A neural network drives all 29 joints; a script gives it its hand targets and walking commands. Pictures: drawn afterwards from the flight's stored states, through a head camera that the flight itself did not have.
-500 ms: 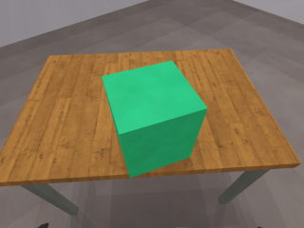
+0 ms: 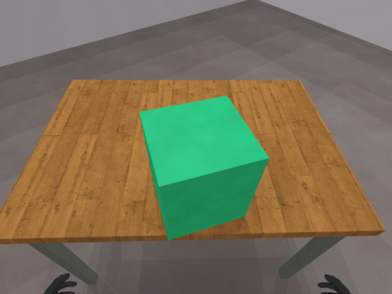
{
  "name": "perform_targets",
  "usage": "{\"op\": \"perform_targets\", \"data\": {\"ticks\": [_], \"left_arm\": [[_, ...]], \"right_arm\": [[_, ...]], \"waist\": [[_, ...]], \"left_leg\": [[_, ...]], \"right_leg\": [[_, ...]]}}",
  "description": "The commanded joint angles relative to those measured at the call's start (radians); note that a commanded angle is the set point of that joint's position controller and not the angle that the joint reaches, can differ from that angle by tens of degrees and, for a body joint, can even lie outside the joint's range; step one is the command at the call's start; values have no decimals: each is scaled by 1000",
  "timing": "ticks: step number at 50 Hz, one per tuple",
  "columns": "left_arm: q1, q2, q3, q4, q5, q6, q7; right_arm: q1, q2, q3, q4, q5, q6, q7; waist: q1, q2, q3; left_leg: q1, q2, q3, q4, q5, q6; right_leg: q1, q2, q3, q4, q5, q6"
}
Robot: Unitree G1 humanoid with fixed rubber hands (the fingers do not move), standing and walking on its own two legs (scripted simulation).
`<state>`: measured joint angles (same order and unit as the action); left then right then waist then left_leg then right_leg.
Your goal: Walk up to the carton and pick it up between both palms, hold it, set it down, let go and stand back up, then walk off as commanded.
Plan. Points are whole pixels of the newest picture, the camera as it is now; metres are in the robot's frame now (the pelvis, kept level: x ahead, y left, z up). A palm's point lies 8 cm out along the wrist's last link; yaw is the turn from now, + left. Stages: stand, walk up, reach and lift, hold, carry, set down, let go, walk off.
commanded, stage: walk up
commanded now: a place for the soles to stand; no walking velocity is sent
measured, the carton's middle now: (197, 169) +0.40 +0.00 +0.01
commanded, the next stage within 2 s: reach and lift in 1.02 s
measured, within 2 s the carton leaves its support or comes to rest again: neither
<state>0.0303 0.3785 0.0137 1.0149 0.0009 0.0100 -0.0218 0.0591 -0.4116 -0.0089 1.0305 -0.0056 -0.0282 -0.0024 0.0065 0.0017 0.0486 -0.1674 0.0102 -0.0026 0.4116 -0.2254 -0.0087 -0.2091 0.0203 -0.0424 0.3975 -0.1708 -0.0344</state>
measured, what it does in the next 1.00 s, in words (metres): stands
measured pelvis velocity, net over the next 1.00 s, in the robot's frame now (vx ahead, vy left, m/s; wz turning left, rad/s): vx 0.01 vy -0.01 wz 0.02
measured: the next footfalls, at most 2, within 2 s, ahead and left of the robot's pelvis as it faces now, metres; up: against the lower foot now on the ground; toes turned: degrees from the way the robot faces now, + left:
none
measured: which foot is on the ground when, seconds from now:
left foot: down 0.00-1.00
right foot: down 0.00-1.00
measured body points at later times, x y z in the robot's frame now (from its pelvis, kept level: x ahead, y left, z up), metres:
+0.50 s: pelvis +0.01 +0.00 +0.00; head +0.02 +0.00 +0.45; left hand +0.10 +0.31 -0.12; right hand +0.10 -0.33 -0.11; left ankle +0.00 +0.13 -0.74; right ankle +0.03 -0.10 -0.74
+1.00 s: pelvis +0.01 -0.01 +0.00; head +0.03 -0.01 +0.45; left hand +0.13 +0.30 -0.11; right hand +0.13 -0.33 -0.11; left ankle +0.00 +0.13 -0.74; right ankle +0.03 -0.10 -0.74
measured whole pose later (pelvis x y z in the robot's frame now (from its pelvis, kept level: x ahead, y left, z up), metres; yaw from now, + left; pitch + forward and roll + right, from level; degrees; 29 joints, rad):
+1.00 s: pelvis +0.01 -0.01 +0.00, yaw +1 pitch -1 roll +0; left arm 0.07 0.38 0.04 0.99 0.01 0.03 -0.03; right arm 0.11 -0.41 0.00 1.03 -0.01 -0.04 -0.03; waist 0.01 0.00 0.04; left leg -0.14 0.02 -0.03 0.40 -0.24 -0.02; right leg -0.18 0.03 -0.05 0.39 -0.19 -0.04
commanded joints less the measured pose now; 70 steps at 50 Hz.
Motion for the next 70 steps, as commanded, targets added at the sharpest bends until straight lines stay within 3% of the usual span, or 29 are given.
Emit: {"op": "perform_targets", "data": {"ticks": [1, 7, 9, 11, 12, 15, 17, 19, 23, 24, 25, 27, 33, 35, 37, 38, 41, 42, 47, 51, 52, 53, 55, 56, 59, 63, 67, 70], "left_arm": [[-48, 189, 37, -35, 1, -21, 7], [-37, 192, 43, -19, 1, -18, 9], [-25, 197, 52, -29, 13, -8, 0], [-32, 191, 56, -35, 16, -5, -3], [-17, 191, 57, -35, 14, -4, -5], [-10, 177, 56, -46, 11, -5, -9], [6, 190, 58, -40, 16, -6, -8], [12, 194, 60, -50, 9, -6, -7], [17, 192, 55, -48, 7, -4, -2], [3, 192, 58, -50, 4, -4, -1], [3, 185, 59, -58, 2, -6, -2], [12, 190, 59, -56, 6, -5, -1], [12, 198, 65, -59, 8, -1, 0], [3, 184, 62, -62, 6, 0, -2], [-1, 194, 62, -70, 8, 1, -1], [7, 187, 63, -67, 4, 0, -1], [-2, 184, 57, -68, 9, 0, 0], [-9, 192, 62, -70, 8, 1, 0], [4, 185, 59, -74, 7, 3, -3], [-11, 196, 65, -80, 9, 4, -3], [-302, 172, 82, -412, 37, 195, 37], [-240, 138, 70, -476, 24, 299, 56], [-163, 119, 56, -516, 47, 397, 51], [-118, 133, 86, -541, 80, 429, 41], [-33, 134, 135, -601, 118, 465, 31], [24, 95, 156, -659, 147, 464, 33], [6, 61, 138, -667, 143, 452, 46], [-7, 24, 128, -719, 122, 438, 63]], "right_arm": [[-37, -176, -34, -38, 5, -15, -7], [-23, -173, -34, -24, 0, -15, -13], [-4, -193, -37, -19, -3, -19, -19], [-5, -186, -36, -17, -8, -16, -20], [3, -198, -40, -19, -12, -17, -19], [13, -189, -36, -22, -13, -25, -19], [12, -183, -38, -26, -12, -28, -21], [23, -193, -33, -29, -10, -30, -23], [32, -193, -34, -28, -7, -29, -28], [43, -197, -37, -30, -8, -28, -27], [47, -196, -35, -28, -5, -27, -28], [28, -192, -34, -35, -7, -24, -29], [38, -198, -39, -42, -5, -22, -33], [19, -193, -36, -44, -10, -23, -32], [33, -199, -40, -46, -5, -22, -31], [21, -188, -38, -48, -8, -20, -31], [22, -194, -37, -45, -6, -20, -31], [26, -188, -36, -44, -5, -22, -33], [21, -187, -35, -51, -11, -23, -33], [41, -196, -37, -53, -7, -20, -34], [-275, -59, -174, -96, -95, -162, 20], [-195, -83, -195, -81, -118, -157, 47], [-102, -115, -189, -95, -80, -138, 66], [-66, -145, -180, -134, -55, -125, 71], [-3, -166, -157, -165, -23, -114, 66], [4, -168, -126, -253, 8, -114, 64], [9, -126, -114, -324, 21, -83, 75], [22, -117, -113, -343, 34, -67, 99]], "waist": [[-3, -5, -126], [-6, -17, -105], [3, -44, -98], [1, -37, -40], [0, -5, -41], [7, -14, -67], [8, 20, -70], [11, -13, -73], [1, 7, -76], [-2, 34, -81], [-4, 12, -100], [3, 26, -104], [1, -34, -93], [6, 3, -91], [-5, -17, -115], [4, 10, -100], [0, 3, -103], [-4, -17, -95], [9, 13, -99], [1, -36, -82], [-39, -27, -87], [-52, -15, -57], [-57, -43, -71], [-42, -38, -115], [-21, -30, -178], [15, -25, -141], [13, -37, -51], [1, 3, -38]], "left_leg": [[-11, 110, -107, -88, 117, 43], [-8, 103, -99, -89, 133, 44], [-25, 110, -116, -110, -8, 53], [-51, 96, -116, -118, -83, 57], [-58, 100, -123, -125, -111, 56], [-48, 107, -127, -120, -71, 56], [-63, 105, -128, -108, -28, 52], [-62, 109, -126, -106, 61, 58], [-24, 115, -128, -79, 156, 57], [-22, 114, -124, -84, 156, 51], [-14, 117, -129, -81, 171, 52], [-4, 118, -118, -80, 164, 52], [-19, 113, -122, -56, 177, 54], [-12, 109, -115, -61, 199, 50], [-6, 119, -121, -60, 200, 56], [-9, 105, -102, -55, 195, 51], [-11, 109, -112, -66, 190, 49], [-12, 114, -122, -69, 185, 49], [-26, 102, -113, -65, 168, 55], [-30, 105, -115, -59, 162, 52], [-140, 8, 58, 71, -89, -21], [-126, 28, 48, 70, -134, -25], [-113, 37, 54, 93, -100, -18], [-96, 32, 58, 105, -40, -15], [-61, 16, 52, 129, 91, -17], [-5, -12, 35, 97, 151, -9], [6, -22, 53, 33, 36, 7], [15, -9, 48, 6, 59, -1]], "right_leg": [[106, -144, 164, -83, 110, -18], [90, -144, 153, -90, 105, -15], [78, -132, 156, -118, -40, -19], [28, -130, 173, -141, -159, -20], [27, -126, 176, -137, -184, -22], [42, -125, 169, -122, -139, -25], [71, -125, 165, -101, -68, -26], [89, -129, 162, -81, 21, -23], [78, -128, 159, -69, 102, -27], [88, -125, 146, -67, 85, -26], [99, -124, 146, -66, 94, -21], [95, -127, 143, -59, 104, -23], [112, -135, 150, -60, 142, -33], [102, -130, 142, -59, 136, -35], [127, -132, 143, -50, 164, -28], [111, -133, 140, -55, 136, -31], [113, -131, 146, -61, 144, -32], [107, -129, 144, -55, 124, -32], [121, -132, 152, -68, 108, -30], [113, -127, 140, -61, 97, -34], [-31, -14, -30, 57, -124, 13], [-15, -16, -22, 81, -170, -6], [11, -9, -35, 100, -69, -10], [40, -9, -32, 105, 11, -6], [123, -11, -25, 113, 253, 9], [164, -9, -14, 73, 336, 20], [134, -17, -6, 8, 177, 32], [109, -18, -6, -6, 161, 18]]}}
